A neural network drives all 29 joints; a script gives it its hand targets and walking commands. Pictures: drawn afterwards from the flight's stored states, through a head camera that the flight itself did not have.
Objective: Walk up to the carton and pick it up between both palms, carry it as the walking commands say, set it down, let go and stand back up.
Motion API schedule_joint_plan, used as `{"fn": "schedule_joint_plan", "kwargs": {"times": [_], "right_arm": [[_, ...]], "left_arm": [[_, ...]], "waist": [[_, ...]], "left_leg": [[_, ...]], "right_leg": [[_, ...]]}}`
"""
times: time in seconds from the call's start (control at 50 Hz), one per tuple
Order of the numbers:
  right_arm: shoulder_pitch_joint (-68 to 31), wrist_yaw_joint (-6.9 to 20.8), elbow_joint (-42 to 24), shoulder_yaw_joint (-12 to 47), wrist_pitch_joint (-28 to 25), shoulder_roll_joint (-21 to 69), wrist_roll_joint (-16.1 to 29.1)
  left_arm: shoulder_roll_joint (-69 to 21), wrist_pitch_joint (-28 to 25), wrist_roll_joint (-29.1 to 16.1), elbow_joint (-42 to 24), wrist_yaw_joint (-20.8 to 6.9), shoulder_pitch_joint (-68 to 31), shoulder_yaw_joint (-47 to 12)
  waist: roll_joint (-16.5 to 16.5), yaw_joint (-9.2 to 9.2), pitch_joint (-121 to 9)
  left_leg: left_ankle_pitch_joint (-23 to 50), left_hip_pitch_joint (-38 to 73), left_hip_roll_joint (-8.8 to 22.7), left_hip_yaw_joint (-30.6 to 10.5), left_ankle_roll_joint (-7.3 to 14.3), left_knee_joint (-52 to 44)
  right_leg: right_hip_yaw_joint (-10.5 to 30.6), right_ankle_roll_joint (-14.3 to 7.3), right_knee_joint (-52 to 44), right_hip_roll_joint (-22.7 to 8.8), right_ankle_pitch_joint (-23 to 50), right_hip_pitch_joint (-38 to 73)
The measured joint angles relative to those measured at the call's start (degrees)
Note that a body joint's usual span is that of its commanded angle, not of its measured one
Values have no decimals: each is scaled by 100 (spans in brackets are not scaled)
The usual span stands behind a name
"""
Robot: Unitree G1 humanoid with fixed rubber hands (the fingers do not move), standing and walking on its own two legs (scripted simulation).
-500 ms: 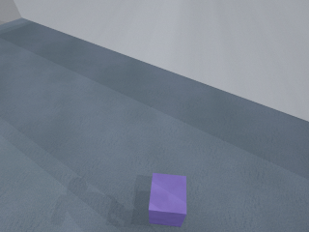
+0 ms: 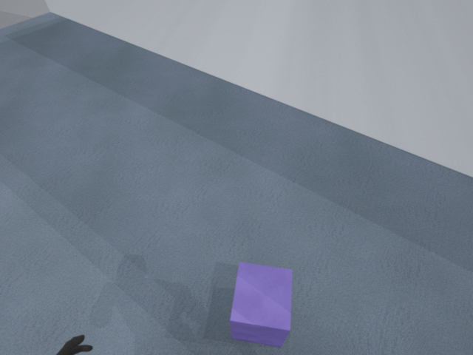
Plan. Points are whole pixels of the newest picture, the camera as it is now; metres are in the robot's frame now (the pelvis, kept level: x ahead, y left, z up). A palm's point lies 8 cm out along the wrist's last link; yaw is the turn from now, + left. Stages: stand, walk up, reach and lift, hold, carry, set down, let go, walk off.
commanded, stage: walk up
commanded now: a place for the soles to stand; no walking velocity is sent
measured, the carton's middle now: (260, 305) +0.40 -0.04 -0.62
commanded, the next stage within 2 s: reach and lift in 1.40 s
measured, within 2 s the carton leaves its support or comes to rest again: neither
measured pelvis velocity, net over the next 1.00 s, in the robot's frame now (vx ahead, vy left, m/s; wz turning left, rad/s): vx -0.02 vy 0.02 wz -0.08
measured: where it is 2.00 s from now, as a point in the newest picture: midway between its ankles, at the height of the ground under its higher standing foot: outside the picture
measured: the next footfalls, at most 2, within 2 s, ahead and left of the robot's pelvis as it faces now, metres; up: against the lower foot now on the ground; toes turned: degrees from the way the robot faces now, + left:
none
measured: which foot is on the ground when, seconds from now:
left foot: down 0.00-1.00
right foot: down 0.00-1.00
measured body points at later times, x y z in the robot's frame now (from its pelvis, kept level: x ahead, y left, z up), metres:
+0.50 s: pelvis +0.00 -0.01 +0.02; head +0.02 -0.01 +0.46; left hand +0.11 +0.32 -0.09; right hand +0.14 -0.33 -0.08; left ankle +0.01 +0.14 -0.72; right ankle -0.05 -0.12 -0.72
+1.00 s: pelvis -0.02 +0.02 +0.03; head -0.02 +0.02 +0.48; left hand +0.11 +0.33 -0.09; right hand +0.07 -0.31 -0.08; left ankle +0.01 +0.14 -0.72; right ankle -0.05 -0.12 -0.72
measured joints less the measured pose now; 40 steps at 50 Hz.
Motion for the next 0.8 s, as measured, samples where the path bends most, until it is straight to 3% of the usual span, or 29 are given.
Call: {"fn": "schedule_joint_plan", "kwargs": {"times": [0.06, 0.12, 0.18, 0.24, 0.34, 0.8], "right_arm": [[14, -35, -63, 3, 22, -11, -4], [-153, -19, -34, 36, 101, -16, 27], [-324, 40, -20, 62, 102, 22, 29], [-455, 85, -29, 57, 58, 52, 20], [-598, 72, -38, 36, 90, 75, 39], [-787, 265, 581, 41, 257, 299, 4]], "left_arm": [[14, -16, -12, -12, -3, 11, -17], [-54, -121, 27, 91, 16, 112, -36], [-78, -160, 20, 160, 21, 217, -79], [-94, -154, -40, 167, 41, 230, -118], [-105, -147, -48, 150, 68, 196, -134], [-128, -293, -31, 576, 132, -67, -296]], "waist": [[18, -29, -35], [132, -64, -60], [100, -65, -56], [90, -14, -28], [155, 58, -42], [176, -153, -210]], "left_leg": [[-39, -71, 30, -64, 20, 77], [61, -81, 153, -102, 22, 121], [171, 79, 185, 100, 89, -108], [199, 245, 171, 142, -50, -459], [248, 256, 243, 169, -67, -506], [935, 881, 236, 547, 60, -1684]], "right_leg": [[390, -79, -89, 209, -63, -12], [355, -24, -338, 348, -15, 127], [362, -60, -501, 314, 64, 242], [365, -27, -610, 277, 120, 284], [395, -24, -746, 350, 230, 313], [731, 153, -2065, 343, 1151, 841]]}}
